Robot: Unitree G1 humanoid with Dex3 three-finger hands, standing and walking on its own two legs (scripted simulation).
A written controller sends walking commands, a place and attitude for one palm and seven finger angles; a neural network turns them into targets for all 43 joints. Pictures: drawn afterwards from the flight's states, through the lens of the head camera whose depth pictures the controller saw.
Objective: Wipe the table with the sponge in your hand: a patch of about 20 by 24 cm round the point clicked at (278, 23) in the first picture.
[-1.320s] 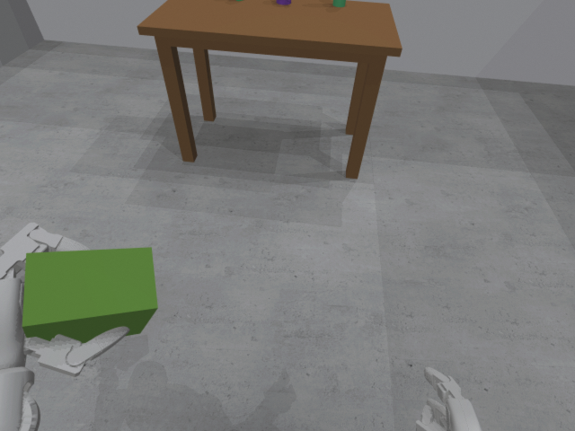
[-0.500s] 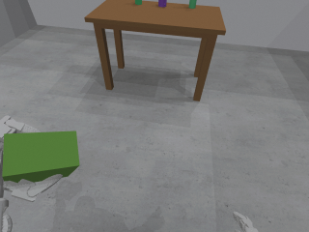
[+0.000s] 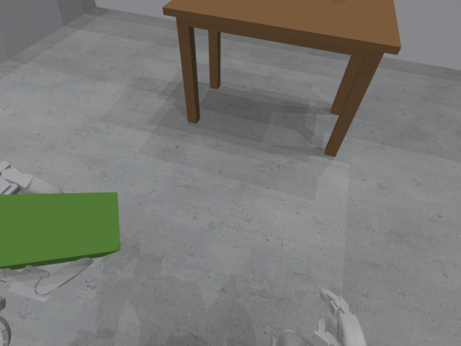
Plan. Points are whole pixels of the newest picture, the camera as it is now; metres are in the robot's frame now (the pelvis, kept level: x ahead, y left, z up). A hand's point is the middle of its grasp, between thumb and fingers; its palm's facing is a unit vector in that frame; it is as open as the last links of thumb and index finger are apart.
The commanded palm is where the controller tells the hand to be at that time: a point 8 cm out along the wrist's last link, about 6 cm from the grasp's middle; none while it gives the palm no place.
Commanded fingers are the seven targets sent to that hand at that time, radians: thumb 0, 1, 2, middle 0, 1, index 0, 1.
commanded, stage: walk to a spot facing it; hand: left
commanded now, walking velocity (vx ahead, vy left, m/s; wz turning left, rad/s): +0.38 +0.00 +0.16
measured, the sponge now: (75, 230) +0.22 +0.21 +0.17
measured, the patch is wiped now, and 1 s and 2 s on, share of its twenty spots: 0.00 0.00 0.00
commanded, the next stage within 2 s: none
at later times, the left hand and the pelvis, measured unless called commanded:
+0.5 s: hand (129, 142) +0.35 +0.18 +0.19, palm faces +0.47 -0.71 -0.53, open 10.7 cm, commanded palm +0.29 +0.22 +0.18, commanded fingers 0.00 0.10 1.30 -1.20 -1.60 -1.20 -1.60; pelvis +0.17 -0.08 +0.00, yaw +7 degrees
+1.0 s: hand (144, 88) +0.48 +0.19 +0.19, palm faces +0.60 -0.64 -0.48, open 10.7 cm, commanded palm +0.43 +0.22 +0.18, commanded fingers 0.00 0.10 1.30 -1.20 -1.60 -1.20 -1.60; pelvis +0.34 -0.09 -0.01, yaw +12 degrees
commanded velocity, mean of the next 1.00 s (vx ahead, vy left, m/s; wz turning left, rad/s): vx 0.37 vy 0.00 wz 0.24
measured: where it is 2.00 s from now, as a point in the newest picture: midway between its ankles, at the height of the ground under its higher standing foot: (253, 250)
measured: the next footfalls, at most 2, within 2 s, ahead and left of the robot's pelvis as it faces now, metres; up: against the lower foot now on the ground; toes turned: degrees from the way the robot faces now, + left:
right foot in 0.14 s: +0.17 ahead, -0.13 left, +0.00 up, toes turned -9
left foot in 0.66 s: +0.33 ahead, +0.07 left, +0.00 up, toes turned +20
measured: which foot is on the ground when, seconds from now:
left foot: down 0.00-0.14, up 0.16-0.64, down 0.66-1.00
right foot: up 0.00-0.12, down 0.14-0.68, up 0.70-1.00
